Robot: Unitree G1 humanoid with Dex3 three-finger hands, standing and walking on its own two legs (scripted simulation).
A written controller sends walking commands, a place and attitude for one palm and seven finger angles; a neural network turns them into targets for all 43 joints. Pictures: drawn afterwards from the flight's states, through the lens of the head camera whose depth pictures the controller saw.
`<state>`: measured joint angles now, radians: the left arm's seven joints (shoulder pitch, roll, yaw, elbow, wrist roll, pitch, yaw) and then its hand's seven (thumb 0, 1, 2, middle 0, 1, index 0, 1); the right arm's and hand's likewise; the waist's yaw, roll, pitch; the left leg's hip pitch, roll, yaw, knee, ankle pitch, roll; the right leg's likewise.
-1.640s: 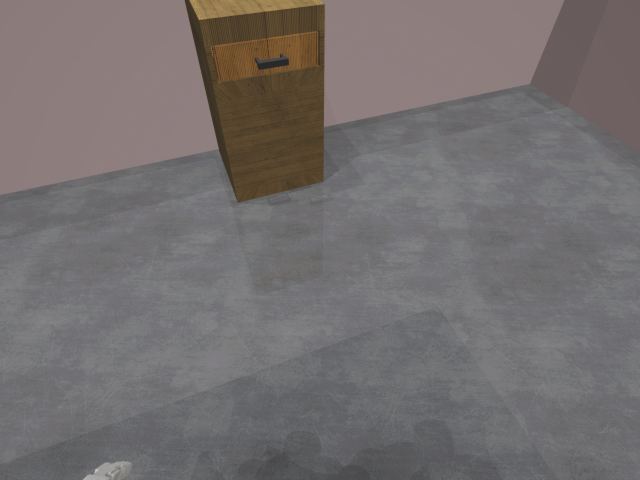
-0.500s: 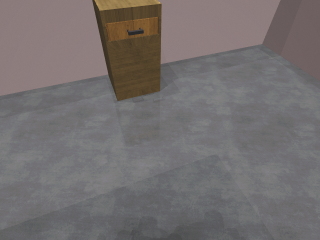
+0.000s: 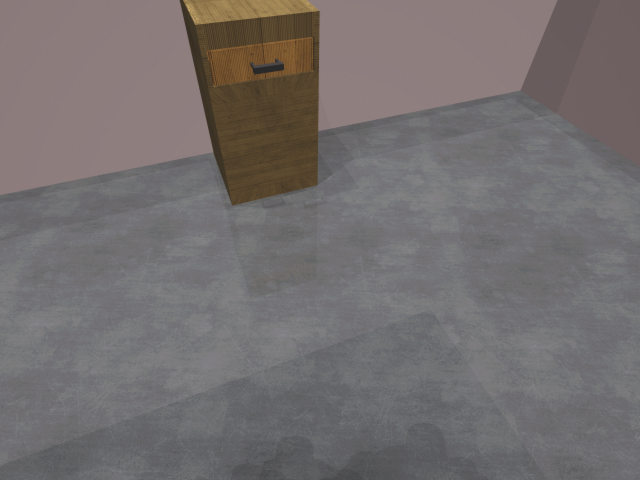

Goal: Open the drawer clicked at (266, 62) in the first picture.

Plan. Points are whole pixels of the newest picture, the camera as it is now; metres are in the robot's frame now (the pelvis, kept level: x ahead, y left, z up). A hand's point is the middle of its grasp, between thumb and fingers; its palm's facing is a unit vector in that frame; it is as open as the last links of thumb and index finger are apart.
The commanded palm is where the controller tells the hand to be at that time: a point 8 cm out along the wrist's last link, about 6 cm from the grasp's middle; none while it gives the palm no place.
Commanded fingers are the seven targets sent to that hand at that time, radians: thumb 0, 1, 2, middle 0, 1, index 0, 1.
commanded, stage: walk to a spot facing it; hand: left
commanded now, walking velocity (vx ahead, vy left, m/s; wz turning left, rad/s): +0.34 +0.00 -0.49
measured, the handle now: (266, 65) +1.46 +0.30 -0.13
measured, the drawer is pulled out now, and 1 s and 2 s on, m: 0.00 0.00 0.00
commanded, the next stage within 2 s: turn to face it in 1.86 s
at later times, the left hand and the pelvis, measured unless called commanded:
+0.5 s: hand out of the picture +0.04 +0.17 -0.18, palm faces -0.05 -0.99 -0.14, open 7.4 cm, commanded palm none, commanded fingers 0.00 0.90 0.90 -0.20 -0.30 -0.20 -0.30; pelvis +0.14 +0.01 -0.02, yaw -9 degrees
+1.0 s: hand (283, 273) +0.53 +0.12 -0.16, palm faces -0.41 -0.89 -0.21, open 7.4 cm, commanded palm none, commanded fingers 0.00 0.90 0.90 -0.20 -0.30 -0.20 -0.30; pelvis +0.33 -0.01 -0.01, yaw -22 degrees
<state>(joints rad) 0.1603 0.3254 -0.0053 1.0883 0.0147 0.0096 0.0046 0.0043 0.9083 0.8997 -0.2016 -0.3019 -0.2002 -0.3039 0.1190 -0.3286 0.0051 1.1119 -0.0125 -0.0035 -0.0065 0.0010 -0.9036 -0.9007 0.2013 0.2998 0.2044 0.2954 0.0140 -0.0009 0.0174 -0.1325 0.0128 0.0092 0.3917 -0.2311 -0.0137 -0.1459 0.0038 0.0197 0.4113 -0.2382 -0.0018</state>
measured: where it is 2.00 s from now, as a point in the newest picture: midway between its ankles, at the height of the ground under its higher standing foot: (382, 343)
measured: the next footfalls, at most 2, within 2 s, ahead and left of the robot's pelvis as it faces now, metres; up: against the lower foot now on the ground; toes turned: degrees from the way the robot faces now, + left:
left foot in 0.56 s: +0.32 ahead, +0.11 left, +0.00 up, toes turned -4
right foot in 1.06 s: +0.42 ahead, -0.17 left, +0.00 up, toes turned -31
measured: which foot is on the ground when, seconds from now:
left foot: down 0.00-0.24, up 0.26-0.54, down 0.56-1.00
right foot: down 0.00-0.56, up 0.58-1.00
